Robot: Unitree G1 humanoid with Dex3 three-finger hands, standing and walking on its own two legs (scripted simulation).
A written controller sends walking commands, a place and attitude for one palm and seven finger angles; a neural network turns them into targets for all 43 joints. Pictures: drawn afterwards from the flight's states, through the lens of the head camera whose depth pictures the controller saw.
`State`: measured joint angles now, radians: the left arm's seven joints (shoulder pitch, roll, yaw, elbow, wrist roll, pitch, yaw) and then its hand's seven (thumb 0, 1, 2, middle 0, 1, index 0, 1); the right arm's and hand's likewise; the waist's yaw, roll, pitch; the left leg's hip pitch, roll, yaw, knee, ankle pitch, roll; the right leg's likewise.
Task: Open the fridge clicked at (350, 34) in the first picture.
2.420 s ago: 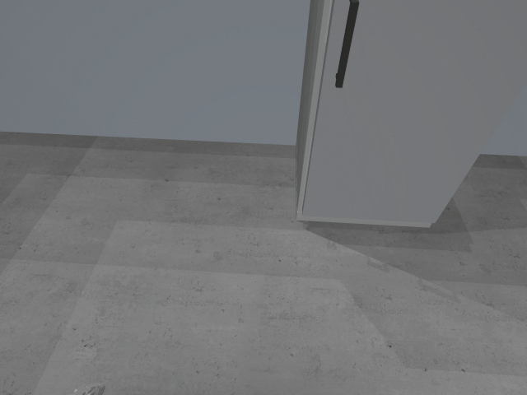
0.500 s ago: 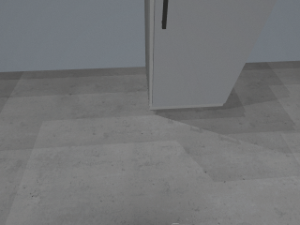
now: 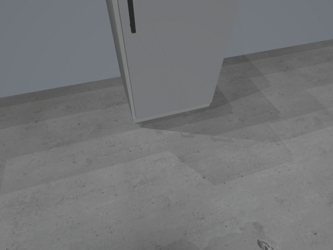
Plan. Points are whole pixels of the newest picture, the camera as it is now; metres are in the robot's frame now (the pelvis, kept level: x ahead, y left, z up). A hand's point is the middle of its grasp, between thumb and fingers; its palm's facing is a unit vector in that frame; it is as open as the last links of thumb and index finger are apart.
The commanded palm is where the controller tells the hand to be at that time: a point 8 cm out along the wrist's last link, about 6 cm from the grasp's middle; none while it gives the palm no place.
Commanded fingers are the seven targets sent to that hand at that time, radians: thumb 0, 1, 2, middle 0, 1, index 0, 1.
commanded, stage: walk to a spot facing it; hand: left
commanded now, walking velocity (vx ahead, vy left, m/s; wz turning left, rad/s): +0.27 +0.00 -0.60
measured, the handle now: (129, 3) +0.99 +0.27 +0.12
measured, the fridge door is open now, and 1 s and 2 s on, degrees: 0 0 0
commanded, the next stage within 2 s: turn to face it in 1.12 s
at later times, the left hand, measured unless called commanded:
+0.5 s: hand (145, 200) +0.28 +0.10 -0.17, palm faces -0.44 -0.89 -0.16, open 7.4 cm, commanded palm none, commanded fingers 0.00 0.90 0.90 -0.20 -0.30 -0.20 -0.30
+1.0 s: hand (156, 178) +0.36 +0.08 -0.19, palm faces -0.40 -0.90 -0.18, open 7.3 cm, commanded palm none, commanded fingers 0.00 0.90 0.90 -0.20 -0.30 -0.20 -0.30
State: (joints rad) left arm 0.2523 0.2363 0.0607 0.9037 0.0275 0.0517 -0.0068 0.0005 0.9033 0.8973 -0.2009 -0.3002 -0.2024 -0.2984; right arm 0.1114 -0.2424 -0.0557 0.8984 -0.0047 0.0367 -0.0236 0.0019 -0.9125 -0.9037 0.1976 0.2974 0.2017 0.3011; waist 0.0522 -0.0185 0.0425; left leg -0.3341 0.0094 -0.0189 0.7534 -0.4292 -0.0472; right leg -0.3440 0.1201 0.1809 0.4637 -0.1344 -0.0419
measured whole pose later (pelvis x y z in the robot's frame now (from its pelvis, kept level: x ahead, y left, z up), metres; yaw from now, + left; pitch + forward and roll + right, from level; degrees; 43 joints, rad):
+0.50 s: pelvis +0.08 -0.02 -0.01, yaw -21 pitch +0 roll -1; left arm 0.07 0.23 0.06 0.92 0.03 0.05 -0.07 0.01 0.91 0.90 -0.19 -0.30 -0.19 -0.30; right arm 0.50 -0.18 -0.03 1.06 -0.03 -0.05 -0.02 0.00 -0.91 -0.90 0.20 0.30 0.20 0.30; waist -0.07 -0.01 0.10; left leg 0.07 0.15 0.31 0.42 -0.46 -0.07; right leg -0.52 -0.05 -0.13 0.72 -0.28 -0.02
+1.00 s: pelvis +0.27 -0.09 -0.01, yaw -29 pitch -1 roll -2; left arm 0.34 0.22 0.06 1.03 0.02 -0.03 -0.01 0.00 0.92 0.90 -0.20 -0.30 -0.20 -0.30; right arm 0.17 -0.17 -0.04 0.95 -0.03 -0.05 0.02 0.00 -0.91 -0.90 0.20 0.30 0.20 0.30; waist 0.04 -0.02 0.01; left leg -0.37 0.09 0.12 0.58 -0.19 -0.01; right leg -0.12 0.05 -0.01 0.53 -0.37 -0.02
